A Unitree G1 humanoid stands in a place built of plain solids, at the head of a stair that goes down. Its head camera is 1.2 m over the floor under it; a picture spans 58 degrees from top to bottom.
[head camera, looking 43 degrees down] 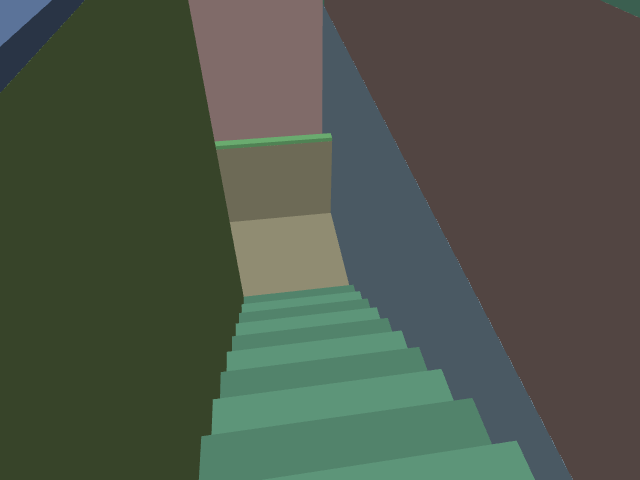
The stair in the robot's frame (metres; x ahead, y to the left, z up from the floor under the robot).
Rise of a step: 0.19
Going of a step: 0.24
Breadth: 1.02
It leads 8 degrees to the left of straight ahead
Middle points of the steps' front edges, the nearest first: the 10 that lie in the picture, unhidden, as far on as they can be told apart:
0.50 -0.11 -0.19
0.73 -0.08 -0.38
0.97 -0.05 -0.56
1.20 -0.01 -0.75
1.44 0.02 -0.94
1.67 0.06 -1.13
1.91 0.09 -1.31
2.14 0.12 -1.50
2.38 0.16 -1.69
2.62 0.19 -1.88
